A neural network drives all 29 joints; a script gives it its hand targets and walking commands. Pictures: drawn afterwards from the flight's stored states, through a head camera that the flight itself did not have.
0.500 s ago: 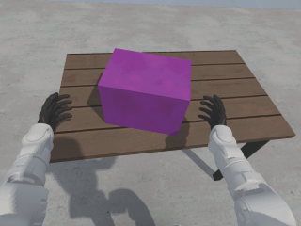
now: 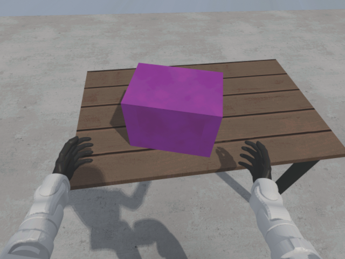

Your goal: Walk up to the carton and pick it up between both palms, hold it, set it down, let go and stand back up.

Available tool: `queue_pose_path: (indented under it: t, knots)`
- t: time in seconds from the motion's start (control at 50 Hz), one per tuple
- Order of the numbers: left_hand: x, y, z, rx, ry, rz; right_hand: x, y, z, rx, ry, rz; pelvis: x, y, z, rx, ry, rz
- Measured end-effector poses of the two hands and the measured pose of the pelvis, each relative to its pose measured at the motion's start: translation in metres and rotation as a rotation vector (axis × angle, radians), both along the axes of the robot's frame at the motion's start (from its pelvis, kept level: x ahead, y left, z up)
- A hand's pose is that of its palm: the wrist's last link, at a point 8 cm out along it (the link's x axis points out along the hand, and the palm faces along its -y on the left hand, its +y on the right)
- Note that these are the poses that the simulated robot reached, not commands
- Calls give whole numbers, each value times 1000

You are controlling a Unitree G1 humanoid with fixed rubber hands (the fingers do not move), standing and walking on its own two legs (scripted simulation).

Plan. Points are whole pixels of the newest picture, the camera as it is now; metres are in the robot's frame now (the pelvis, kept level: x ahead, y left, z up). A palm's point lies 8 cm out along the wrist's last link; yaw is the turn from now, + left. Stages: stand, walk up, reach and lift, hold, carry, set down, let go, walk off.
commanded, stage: set down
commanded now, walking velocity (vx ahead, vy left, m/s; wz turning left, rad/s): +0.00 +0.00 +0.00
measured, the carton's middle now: (174, 110) +0.53 -0.01 -0.01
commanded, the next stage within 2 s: let go in 1.34 s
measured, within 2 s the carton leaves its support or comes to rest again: neither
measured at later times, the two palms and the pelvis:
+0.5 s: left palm (71, 199) +0.26 +0.25 -0.02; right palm (268, 195) +0.25 -0.22 -0.02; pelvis +0.02 -0.02 +0.01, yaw -1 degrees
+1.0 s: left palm (85, 225) +0.21 +0.21 -0.05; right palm (278, 220) +0.20 -0.24 -0.05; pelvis +0.03 -0.04 +0.01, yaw -2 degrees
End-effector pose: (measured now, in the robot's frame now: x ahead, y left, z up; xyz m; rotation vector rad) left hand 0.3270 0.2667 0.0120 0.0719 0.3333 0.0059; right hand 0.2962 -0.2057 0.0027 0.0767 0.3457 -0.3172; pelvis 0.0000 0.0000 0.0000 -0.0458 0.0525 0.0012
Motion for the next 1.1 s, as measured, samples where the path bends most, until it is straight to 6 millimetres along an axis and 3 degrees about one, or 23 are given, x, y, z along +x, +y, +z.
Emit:
queue_pose_path:
  t: [0.28, 0.44, 0.7, 1.1]
  knots:
    - [-34, 1, -13, 6, 41, 18, -23, 4, -16, -10, 33, 52, 7, -10, 2, 10, -61, -7]
    - [-58, -15, -26, 7, 116, 9, -36, -10, -22, -33, 78, 60, 16, -14, 7, 12, -91, -8]
    - [-81, -34, -37, 29, 209, 31, -67, -22, -41, -47, 183, 105, 30, -27, 12, 26, -128, -18]
    - [-122, -58, -64, 70, 391, 65, -101, -37, -61, -91, 315, 179, 33, -38, 16, 38, -139, -29]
